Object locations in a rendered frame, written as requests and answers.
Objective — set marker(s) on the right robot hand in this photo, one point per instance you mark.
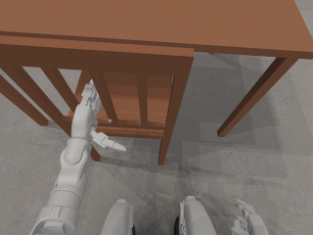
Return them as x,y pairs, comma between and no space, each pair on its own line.
253,225

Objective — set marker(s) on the left robot thigh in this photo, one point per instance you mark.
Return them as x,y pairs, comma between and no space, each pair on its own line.
119,220

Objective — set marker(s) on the left robot forearm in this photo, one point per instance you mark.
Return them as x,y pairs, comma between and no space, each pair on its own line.
60,215

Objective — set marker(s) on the right robot shin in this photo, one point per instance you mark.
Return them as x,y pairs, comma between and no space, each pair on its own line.
182,229

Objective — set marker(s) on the left robot hand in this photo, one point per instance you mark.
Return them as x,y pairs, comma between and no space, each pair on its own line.
85,116

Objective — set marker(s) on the chair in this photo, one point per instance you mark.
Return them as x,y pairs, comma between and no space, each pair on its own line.
134,83

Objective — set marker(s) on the table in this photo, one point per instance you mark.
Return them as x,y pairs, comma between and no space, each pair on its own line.
264,28

